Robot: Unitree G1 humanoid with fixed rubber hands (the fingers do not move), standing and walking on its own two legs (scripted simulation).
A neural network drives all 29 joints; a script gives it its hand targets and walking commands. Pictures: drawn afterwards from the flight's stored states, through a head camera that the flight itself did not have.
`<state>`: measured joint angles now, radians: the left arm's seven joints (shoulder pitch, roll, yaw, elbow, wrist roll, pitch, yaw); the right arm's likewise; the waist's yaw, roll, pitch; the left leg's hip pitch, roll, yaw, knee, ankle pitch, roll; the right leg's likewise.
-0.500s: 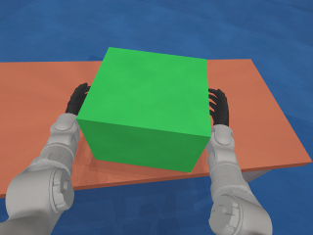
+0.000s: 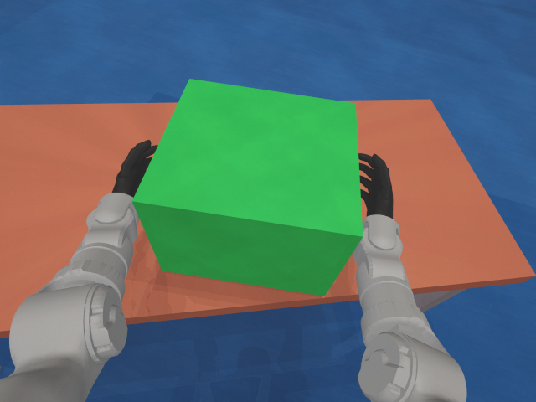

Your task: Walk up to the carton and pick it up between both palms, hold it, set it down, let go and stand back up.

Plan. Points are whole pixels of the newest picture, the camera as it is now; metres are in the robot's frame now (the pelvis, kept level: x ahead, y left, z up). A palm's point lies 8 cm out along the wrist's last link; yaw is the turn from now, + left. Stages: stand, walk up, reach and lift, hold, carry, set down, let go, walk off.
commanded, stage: set down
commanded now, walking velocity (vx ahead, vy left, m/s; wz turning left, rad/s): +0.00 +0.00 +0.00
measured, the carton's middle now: (257, 188) +0.47 -0.01 +0.00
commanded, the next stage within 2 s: none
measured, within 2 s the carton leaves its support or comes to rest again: neither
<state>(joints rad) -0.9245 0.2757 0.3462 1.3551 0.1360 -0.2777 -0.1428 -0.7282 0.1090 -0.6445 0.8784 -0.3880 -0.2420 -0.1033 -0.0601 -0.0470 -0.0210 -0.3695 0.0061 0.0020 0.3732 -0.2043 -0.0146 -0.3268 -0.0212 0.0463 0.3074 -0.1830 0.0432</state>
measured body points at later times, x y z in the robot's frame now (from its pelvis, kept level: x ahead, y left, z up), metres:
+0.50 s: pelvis +0.00 +0.00 +0.00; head +0.09 +0.03 +0.44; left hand +0.45 +0.19 +0.03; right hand +0.41 -0.19 +0.04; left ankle -0.03 +0.11 -0.75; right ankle -0.03 -0.15 -0.75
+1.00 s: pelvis -0.01 +0.00 +0.00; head +0.09 +0.03 +0.43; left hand +0.45 +0.20 +0.02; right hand +0.40 -0.19 +0.02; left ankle -0.03 +0.11 -0.74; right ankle -0.03 -0.15 -0.75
